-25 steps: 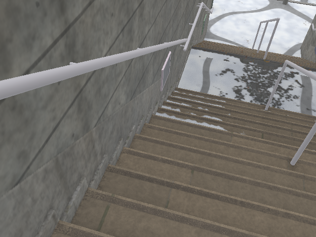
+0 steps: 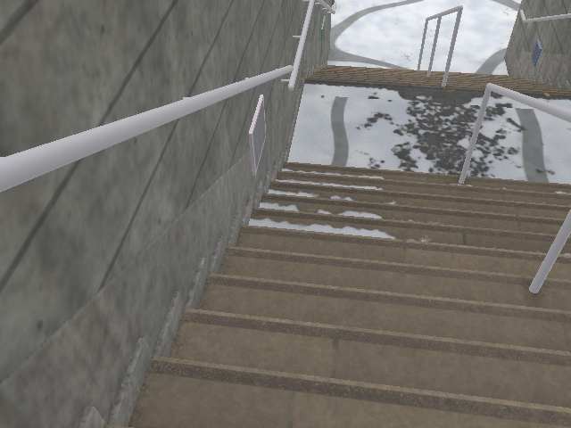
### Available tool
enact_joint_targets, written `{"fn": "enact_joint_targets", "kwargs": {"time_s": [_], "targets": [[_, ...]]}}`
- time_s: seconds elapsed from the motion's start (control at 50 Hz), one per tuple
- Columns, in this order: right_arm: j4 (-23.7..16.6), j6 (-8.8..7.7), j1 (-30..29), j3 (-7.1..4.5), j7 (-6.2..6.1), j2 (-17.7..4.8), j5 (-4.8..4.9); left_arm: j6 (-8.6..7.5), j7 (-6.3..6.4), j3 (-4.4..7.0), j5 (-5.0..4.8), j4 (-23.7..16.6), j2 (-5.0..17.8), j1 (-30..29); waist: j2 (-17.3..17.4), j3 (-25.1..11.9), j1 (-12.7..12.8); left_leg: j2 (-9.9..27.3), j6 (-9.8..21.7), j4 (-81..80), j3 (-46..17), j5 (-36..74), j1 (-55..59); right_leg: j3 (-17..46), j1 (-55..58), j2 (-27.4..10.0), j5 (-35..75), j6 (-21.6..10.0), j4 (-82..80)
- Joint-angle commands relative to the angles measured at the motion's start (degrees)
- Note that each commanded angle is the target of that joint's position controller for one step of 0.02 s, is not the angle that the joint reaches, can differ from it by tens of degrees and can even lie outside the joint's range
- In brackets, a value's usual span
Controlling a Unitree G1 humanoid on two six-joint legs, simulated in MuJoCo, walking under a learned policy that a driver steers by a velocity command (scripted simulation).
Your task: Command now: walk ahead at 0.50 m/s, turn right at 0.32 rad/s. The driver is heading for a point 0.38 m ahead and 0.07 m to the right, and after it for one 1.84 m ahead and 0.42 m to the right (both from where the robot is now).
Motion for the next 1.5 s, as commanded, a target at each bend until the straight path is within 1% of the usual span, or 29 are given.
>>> {"fn": "enact_joint_targets", "kwargs": {"time_s": [0.02, 0.04, 0.08, 0.1, 0.14, 0.16, 0.2, 0.24, 0.28, 0.32, 0.38, 0.44, 0.46, 0.48, 0.5, 0.52, 0.56, 0.64, 0.74, 0.82, 0.84, 0.9, 0.96, 1.16, 1.18, 1.26, 1.42, 1.46, 1.5], "targets": [[-1.3, 0.94, -1.79, -3.11, 3.04, -12.6, -1.64, -2.15, 0.54, 6.41, -0.81, 8.5, 14.5, 31.41, -9.63, -1.03, 15.76, 3.8, 1.95, 26.87, -5.09, 40.7, -18.38, -3.4, 37.07, 1.84, 9.56, -8.54, -4.1], [-0.8, 1.14, 9.32, -1.17, 4.8, -2.19, -1.29, -2.1, 0.14, 6.4, -1.27, 7.4, 18.85, 33.09, -18.29, -15.6, 8.56, -2.66, -3.57, 52.3, -2.63, 1.63, -36.65, 13.8, 60.02, -9.13, 43.89, -22.8, 11.79], [-12.03, -0.2, -11.62, -2.16, 4.36, -9.46, 3.43, -2.51, -0.96, 7.02, -0.62, 6.61, 15.67, 31.6, -1.44, -7.93, 16.75, -0.51, -5.04, 51.69, -7.75, 5.93, -66.58, 31.12, 59.87, -16.87, 11.64, -24.54, 4.38], [-11.9, -0.19, -11.85, -2.02, 2.15, -9.04, 3.51, -2.34, -1.4, 5.4, -1.41, 6.82, 11.08, 26.71, 3.78, -1.59, 12.83, 3.7, -2.87, 46.1, -11.76, 15.58, -67.22, 35.96, 44.78, -17.98, -17.59, -22.13, -0.07], [-8.25, 0.46, -8.23, -0.89, -0.21, -5.84, -0.38, -2.82, -0.38, -0.27, 0.59, 3.45, -2.9, 11.59, 8.21, 7.64, 2.16, 13.11, 1.33, 13.97, -17.15, 40.86, -47.81, 26.29, 6.0, -10.68, -26.39, -17.69, -6.9], [-7.52, 1.51, -8.79, -0.33, -0.03, -3.44, -1.71, -3.45, 0.13, -0.08, 0.39, 3.69, -1.81, 9.01, 1.17, 8.91, 1.81, 13.05, 2.01, 9.04, -13.87, 43.74, -40.96, 24.13, -4.07, -5.74, -32.11, -18.85, -7.75], [-6.64, 2.28, -13.55, -0.09, 1.72, -3.15, -1.96, -4.01, 0.45, 0.0, -1.97, 4.41, 0.9, 12.25, 2.45, 5.21, 5.31, 10.03, 0.12, -3.63, -7.25, 56.43, -26.16, 17.23, -16.34, -0.09, -37.87, -18.12, -5.72], [-7.14, 1.38, -11.7, 0.28, 2.55, -4.18, -0.92, -4.84, 0.51, 0.7, 0.37, 3.9, 5.49, 14.23, 3.29, 2.11, 3.66, 6.67, -0.98, 0.56, -3.88, 57.16, -17.3, 15.88, -21.39, 1.77, -25.01, -17.43, 3.03], [-10.63, 0.87, -22.59, 0.37, 2.11, -6.42, -2.52, -5.9, 2.29, -0.45, -0.44, 7.07, 1.6, 24.45, 2.39, 2.17, 10.95, 8.44, -3.21, -14.11, -12.12, 65.81, -41.46, 25.1, 5.84, 0.0, -30.7, -18.32, 12.83], [-13.61, 0.68, -30.9, 0.77, 0.71, -7.09, -0.65, -4.77, 3.78, -0.84, -1.55, 4.78, 0.35, 24.92, 4.66, 2.09, 14.19, 6.37, -4.33, -38.85, -7.25, 78.48, -31.63, 19.78, 1.97, 5.37, -35.99, -13.32, 19.25], [-14.86, 1.31, -23.49, 0.15, 1.16, -6.04, 1.48, -2.66, 0.69, 0.4, -0.06, 2.21, 4.99, 22.98, -0.16, 4.33, 8.96, 2.82, -2.67, -35.15, -2.43, 72.81, 0.3, 20.91, -21.73, 7.01, -39.81, -11.28, 20.98], [-12.74, 1.12, -14.86, -2.76, 0.08, -10.75, 2.84, -1.9, 0.56, 0.85, -3.78, 0.73, 6.36, 20.91, 1.93, 7.81, 5.21, 3.56, 0.48, -58.6, -4.56, 71.25, 5.45, 27.79, -7.23, 6.7, -25.11, -9.76, 31.37], [-10.77, 0.77, -7.77, -4.69, -0.24, -13.98, 3.2, -1.69, -0.65, 0.6, -2.72, 0.51, 5.69, 20.76, 3.83, 4.86, 2.4, 7.24, 5.08, -63.08, -5.23, 76.97, 14.41, 25.71, -6.38, 7.86, -14.96, -6.95, 42.41], [-8.91, 0.45, 3.12, -6.75, 0.01, -18.67, 3.02, -1.81, -2.73, -0.61, -2.0, -0.48, -0.95, 25.9, 10.41, -13.38, 2.89, 18.03, 15.4, -41.31, -9.24, 111.6, 44.28, 15.82, -18.25, 10.45, -20.13, -2.31, 62.53], [-9.64, 0.68, 3.16, -7.25, 2.33, -19.16, 2.13, -2.01, -2.89, -0.99, -4.08, -0.66, -2.98, 36.74, 20.18, -28.03, 4.61, 34.88, 30.48, -26.31, -17.75, 139.97, 63.38, 6.85, -37.23, 16.12, -70.91, 1.75, 96.05], [-10.65, 1.55, 3.66, -7.38, 2.74, -17.5, -0.56, -0.83, -3.25, 0.63, -4.89, -3.91, 3.99, 30.84, 9.89, -23.08, 1.01, 34.95, 27.83, -28.49, -18.42, 135.0, 52.45, 5.97, -44.78, 11.9, -70.24, 2.28, 104.24], [-13.78, 1.12, -10.41, -5.37, 1.26, -11.49, 2.35, 0.75, -0.28, 1.22, -3.01, -10.28, 3.28, 14.47, 0.0, -8.49, 3.88, 32.95, 22.8, -41.27, -19.46, 84.78, 23.09, 7.08, -46.36, 4.36, -54.22, 4.94, 88.6], [-8.69, -1.66, -11.31, -3.34, -1.19, -5.58, 2.57, 3.05, -3.23, -1.33, -0.2, -2.83, -4.12, 28.03, 6.27, 4.42, 11.12, 14.42, 14.09, -49.29, -2.84, 66.89, -17.76, 2.84, -18.02, 0.82, -28.36, 3.42, 67.39], [-6.59, -1.93, -18.37, -2.28, 0.97, -10.27, 4.28, 3.07, -6.04, 0.99, -2.56, -2.5, -0.13, 19.41, 5.96, 3.41, 9.92, 14.19, 4.92, -48.87, -4.56, 39.44, -25.37, -1.16, 0.43, -0.13, -19.42, 7.59, 28.82], [-6.38, -0.96, -17.84, -2.98, 4.95, -12.64, 7.08, -0.27, -2.54, 3.56, -4.22, -2.05, 5.01, 17.34, 3.62, -3.36, 10.43, 15.03, 1.47, -40.4, -8.01, 44.01, -9.33, 1.37, 11.37, -0.96, -13.76, 4.88, 8.6], [-5.66, -0.63, -7.29, -4.51, 3.55, -12.31, 6.08, -0.73, -1.67, 4.11, -4.45, -4.26, 9.32, 11.31, -2.85, -6.79, 2.54, 10.85, 1.02, -39.31, -4.14, 32.68, -6.09, 4.39, 14.18, -3.72, -7.4, -2.0, 6.17], [-8.81, 0.98, -13.72, -5.77, -0.45, -10.74, 5.24, 0.22, -1.07, 4.63, -5.65, -4.05, 7.18, 8.19, -2.83, 3.23, 2.69, 4.01, -0.6, -37.26, 4.97, 21.13, -2.48, 9.38, -2.58, -2.77, -44.26, -6.0, -4.22], [-6.23, 1.81, -10.68, -5.67, 0.88, -6.65, 6.39, 0.94, -1.19, 5.15, -5.99, -2.3, 6.19, 10.56, -0.13, 4.74, 3.27, 4.19, 2.41, -41.57, 2.88, 30.03, 0.76, 5.16, -1.62, -0.33, -37.72, -3.64, -1.6], [-5.07, 1.4, -15.59, -9.02, 2.45, -9.94, 5.25, 1.13, -0.92, 6.86, -5.54, 0.77, 6.45, 8.07, 2.06, -0.42, 5.2, 5.14, 0.75, -40.43, 3.28, 49.74, 4.41, 0.65, 8.29, 2.84, -15.37, -1.23, 3.84], [-2.76, 3.64, -11.66, -6.19, -0.84, -4.34, 5.28, 2.67, 2.7, 4.23, -4.86, 0.67, 0.41, 5.21, 2.29, -2.95, 3.19, 9.42, -0.16, -38.0, 0.86, 58.54, 6.95, 4.05, 11.53, -0.81, 1.23, -1.84, 6.96], [-1.53, 6.22, -12.52, -5.77, -3.36, -7.45, 5.58, 5.0, 5.62, 3.92, -5.54, 2.31, 2.75, 4.6, 2.5, -2.25, 4.55, 10.12, -0.01, -38.1, 0.42, 58.77, 7.45, 3.59, 12.06, -0.99, 0.48, -2.3, 7.67], [0.76, 6.73, -12.43, -5.06, -2.88, -6.57, 5.4, 6.04, 4.7, 3.93, -5.5, 7.35, 2.88, 2.04, 3.07, 3.9, 4.71, 10.32, 0.39, -42.22, -1.55, 45.1, 3.1, 4.17, 11.91, -1.24, -12.23, -1.35, 3.59], [0.43, 3.87, -14.86, -7.27, 1.92, -9.62, 2.96, 3.16, -0.1, 7.26, -3.28, 8.51, 8.99, 4.5, 2.39, 8.03, 6.0, 4.36, 0.83, -43.7, 3.92, 28.46, -1.88, -0.11, 8.66, 3.53, -32.4, -2.7, -1.05], [2.72, 2.46, -12.58, -7.25, 2.88, -6.36, 3.92, 2.11, -1.09, 7.58, -4.09, 9.36, 5.46, 4.79, 3.11, 7.33, 5.74, 4.79, 0.3, -44.9, 3.88, 27.26, 0.24, 0.69, 8.53, 3.28, -35.21, -2.76, -3.12]]}}
Velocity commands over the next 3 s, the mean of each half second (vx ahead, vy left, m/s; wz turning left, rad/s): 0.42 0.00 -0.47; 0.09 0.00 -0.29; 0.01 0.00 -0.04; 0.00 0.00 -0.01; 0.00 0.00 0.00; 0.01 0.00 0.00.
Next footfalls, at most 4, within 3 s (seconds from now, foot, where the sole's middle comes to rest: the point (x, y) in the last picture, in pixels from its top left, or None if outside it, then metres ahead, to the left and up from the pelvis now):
0.46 left None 0.42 0.04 -0.98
0.80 right None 0.37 -0.18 -0.98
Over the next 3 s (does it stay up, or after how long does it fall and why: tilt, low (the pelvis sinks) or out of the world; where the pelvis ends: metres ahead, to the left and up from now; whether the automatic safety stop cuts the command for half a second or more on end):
stays up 0.39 -0.06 -0.21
